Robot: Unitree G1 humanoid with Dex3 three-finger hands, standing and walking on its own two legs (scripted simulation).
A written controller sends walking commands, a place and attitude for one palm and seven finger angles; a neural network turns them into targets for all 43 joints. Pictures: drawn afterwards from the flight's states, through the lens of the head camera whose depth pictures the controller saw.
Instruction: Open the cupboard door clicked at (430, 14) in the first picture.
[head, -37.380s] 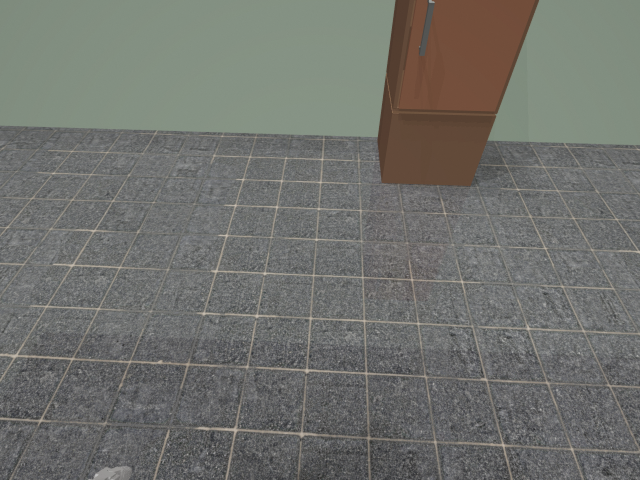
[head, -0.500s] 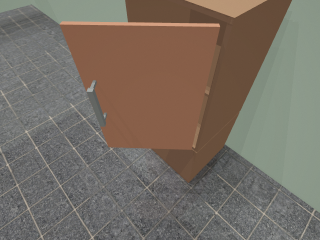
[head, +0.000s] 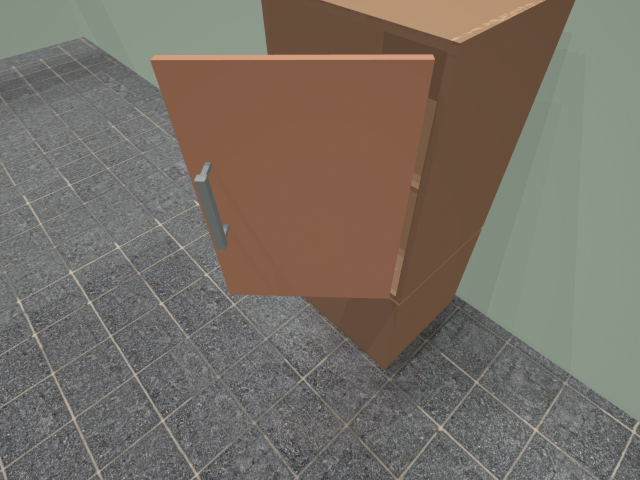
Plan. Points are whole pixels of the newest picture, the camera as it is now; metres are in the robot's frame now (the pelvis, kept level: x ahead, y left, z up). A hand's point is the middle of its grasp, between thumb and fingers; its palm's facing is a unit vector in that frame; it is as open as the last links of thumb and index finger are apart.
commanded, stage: come to a stop and stand still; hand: left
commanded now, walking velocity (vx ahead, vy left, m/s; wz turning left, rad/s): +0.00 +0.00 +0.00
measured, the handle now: (214, 208) +0.58 +0.23 -0.02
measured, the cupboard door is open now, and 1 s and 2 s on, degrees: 44 44 44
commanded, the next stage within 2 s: look again from close up in 0.16 s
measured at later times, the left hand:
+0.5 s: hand out of the picture +0.03 +0.17 -0.17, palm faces +0.01 -0.98 -0.20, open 7.3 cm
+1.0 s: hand (194, 441) +0.19 +0.18 -0.07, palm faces +0.27 -0.95 -0.13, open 7.5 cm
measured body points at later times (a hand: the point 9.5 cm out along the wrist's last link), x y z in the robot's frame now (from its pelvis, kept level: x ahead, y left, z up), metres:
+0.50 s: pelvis +0.03 -0.01 +0.00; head +0.04 -0.02 +0.45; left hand +0.03 +0.22 -0.15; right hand +0.00 -0.22 -0.16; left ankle -0.02 +0.10 -0.74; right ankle +0.05 -0.10 -0.74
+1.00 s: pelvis +0.03 -0.01 +0.00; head +0.05 -0.02 +0.45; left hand +0.17 +0.23 -0.06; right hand +0.12 -0.25 -0.13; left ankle -0.01 +0.10 -0.74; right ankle +0.05 -0.10 -0.74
